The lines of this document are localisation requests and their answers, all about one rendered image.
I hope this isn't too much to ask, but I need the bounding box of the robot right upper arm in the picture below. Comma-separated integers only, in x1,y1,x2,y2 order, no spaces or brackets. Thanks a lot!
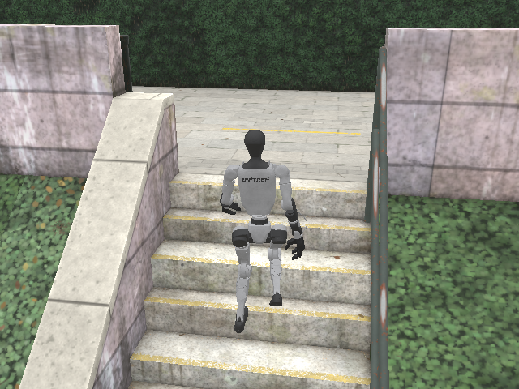
273,164,293,211

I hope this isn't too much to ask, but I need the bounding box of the left robot hand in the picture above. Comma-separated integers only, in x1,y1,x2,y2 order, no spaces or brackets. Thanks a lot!
222,202,241,215

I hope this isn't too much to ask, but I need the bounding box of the left robot shin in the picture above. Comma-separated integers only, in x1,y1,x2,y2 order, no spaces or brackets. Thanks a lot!
236,264,250,322

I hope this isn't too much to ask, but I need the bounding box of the right robot hand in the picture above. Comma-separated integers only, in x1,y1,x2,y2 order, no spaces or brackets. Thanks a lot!
285,237,305,260

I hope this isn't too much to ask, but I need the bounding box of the robot left upper arm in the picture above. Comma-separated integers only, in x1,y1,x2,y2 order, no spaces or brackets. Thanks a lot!
221,165,240,205

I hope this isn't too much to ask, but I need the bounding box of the left robot forearm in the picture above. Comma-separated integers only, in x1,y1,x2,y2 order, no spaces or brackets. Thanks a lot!
220,193,231,209

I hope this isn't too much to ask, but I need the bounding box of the robot head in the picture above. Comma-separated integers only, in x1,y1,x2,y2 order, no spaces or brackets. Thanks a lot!
242,130,269,169

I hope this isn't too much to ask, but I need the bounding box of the right robot forearm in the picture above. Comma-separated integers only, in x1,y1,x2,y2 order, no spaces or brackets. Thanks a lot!
285,198,303,239

